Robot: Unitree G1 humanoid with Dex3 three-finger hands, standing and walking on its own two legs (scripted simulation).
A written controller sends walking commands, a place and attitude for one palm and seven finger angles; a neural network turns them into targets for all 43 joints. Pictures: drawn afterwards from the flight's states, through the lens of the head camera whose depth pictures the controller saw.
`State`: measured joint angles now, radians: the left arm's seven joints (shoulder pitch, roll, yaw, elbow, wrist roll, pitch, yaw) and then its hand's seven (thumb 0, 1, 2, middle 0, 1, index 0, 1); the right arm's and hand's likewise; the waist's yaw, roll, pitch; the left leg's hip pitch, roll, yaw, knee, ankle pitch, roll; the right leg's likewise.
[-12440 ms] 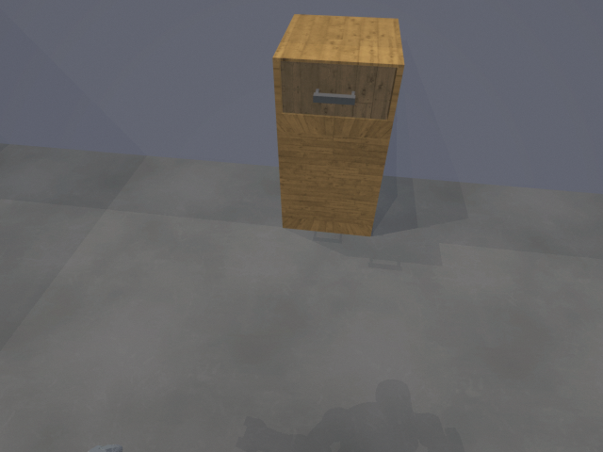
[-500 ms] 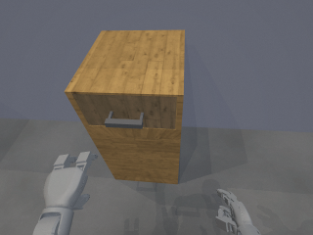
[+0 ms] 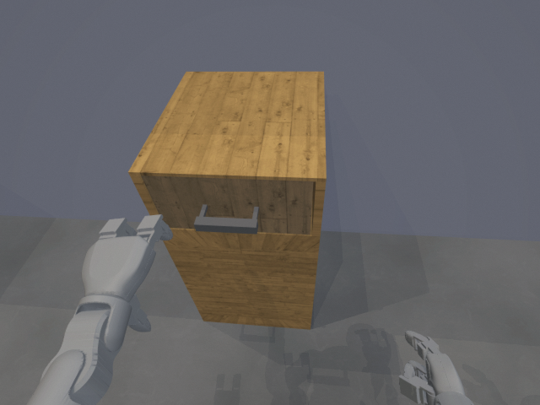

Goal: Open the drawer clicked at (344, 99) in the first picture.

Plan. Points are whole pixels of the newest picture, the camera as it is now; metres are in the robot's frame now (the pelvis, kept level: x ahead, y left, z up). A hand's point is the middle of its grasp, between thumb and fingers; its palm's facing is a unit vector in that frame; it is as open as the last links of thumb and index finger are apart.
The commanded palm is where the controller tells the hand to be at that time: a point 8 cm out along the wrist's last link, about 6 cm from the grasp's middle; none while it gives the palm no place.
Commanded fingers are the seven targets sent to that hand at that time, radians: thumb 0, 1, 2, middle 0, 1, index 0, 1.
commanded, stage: raise the hand with hooked fingers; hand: left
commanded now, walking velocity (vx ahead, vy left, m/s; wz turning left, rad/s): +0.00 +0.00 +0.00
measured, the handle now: (228, 217) +0.50 +0.17 -0.07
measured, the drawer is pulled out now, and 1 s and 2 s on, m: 0.00 0.00 0.00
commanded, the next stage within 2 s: move the hooked fingers above the handle in 0.60 s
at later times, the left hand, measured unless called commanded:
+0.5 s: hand (134, 260) +0.29 +0.24 +0.07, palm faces +0.00 -0.10 -1.00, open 13.8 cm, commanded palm +0.27 +0.25 +0.14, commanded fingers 0.00 -0.50 0.30 -0.30 -1.20 -0.30 -1.20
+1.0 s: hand (154, 254) +0.31 +0.23 +0.05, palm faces -0.03 -0.09 -1.00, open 13.8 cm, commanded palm +0.30 +0.23 +0.11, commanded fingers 0.00 -0.50 0.30 -0.30 -1.20 -0.30 -1.20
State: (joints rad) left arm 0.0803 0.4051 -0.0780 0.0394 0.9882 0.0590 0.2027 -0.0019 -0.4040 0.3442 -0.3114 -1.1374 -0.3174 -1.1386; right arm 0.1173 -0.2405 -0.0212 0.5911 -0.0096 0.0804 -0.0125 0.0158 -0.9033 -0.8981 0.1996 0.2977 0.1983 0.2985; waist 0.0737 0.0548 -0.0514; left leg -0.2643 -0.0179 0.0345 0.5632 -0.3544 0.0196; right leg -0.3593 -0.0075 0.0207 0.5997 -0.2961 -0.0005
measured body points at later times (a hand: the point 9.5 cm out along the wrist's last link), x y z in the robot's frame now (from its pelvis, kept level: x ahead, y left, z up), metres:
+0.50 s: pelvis -0.01 +0.00 +0.01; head +0.01 -0.02 +0.46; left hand +0.28 +0.25 +0.13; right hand +0.16 -0.23 -0.11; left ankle -0.04 +0.11 -0.73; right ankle +0.01 -0.12 -0.73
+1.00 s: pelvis -0.01 -0.01 +0.01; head +0.02 -0.03 +0.45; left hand +0.31 +0.23 +0.11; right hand +0.18 -0.23 -0.11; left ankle -0.04 +0.11 -0.73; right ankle +0.01 -0.12 -0.73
